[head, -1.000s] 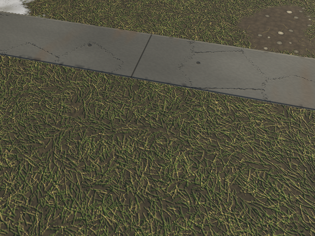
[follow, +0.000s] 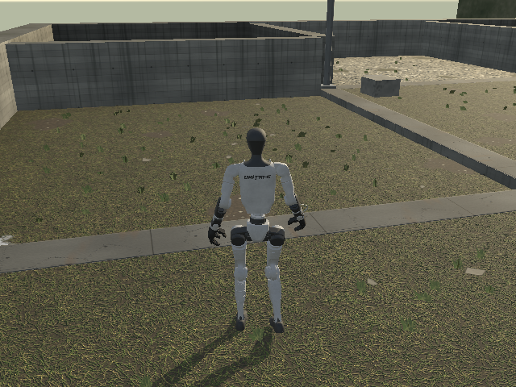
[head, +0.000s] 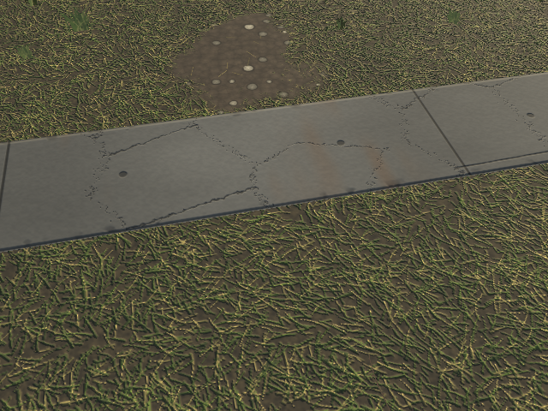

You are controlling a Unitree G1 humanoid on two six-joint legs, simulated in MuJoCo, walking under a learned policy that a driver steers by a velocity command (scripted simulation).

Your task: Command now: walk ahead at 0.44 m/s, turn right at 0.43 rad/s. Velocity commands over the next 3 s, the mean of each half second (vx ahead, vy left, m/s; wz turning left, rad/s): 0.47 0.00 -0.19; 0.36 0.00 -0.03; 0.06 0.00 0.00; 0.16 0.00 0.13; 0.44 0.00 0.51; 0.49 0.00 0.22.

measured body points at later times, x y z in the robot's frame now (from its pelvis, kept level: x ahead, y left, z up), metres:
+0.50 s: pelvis +0.25 -0.07 -0.01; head +0.28 -0.08 +0.44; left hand +0.45 +0.16 -0.09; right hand +0.25 -0.34 -0.14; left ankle +0.13 +0.09 -0.64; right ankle +0.30 -0.16 -0.74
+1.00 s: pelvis +0.48 -0.04 -0.01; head +0.53 -0.03 +0.43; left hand +0.55 +0.22 -0.15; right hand +0.65 -0.30 -0.11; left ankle +0.61 +0.03 -0.74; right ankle +0.34 -0.17 -0.66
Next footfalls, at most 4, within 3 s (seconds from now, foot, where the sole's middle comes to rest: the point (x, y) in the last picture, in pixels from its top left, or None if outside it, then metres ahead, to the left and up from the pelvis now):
0.38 right None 0.34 -0.17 -0.77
0.88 left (274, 357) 0.65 0.03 -0.77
1.24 right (367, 392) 0.57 -0.20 -0.77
2.24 left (257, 277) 0.89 0.08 -0.77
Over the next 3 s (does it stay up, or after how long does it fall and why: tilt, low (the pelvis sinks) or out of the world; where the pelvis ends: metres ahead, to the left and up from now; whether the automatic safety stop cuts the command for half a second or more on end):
stays up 1.19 0.09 0.00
